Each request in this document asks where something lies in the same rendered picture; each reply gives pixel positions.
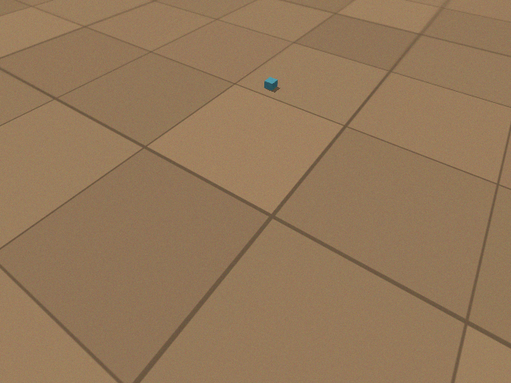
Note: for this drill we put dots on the small box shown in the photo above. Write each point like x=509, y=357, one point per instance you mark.
x=270, y=83

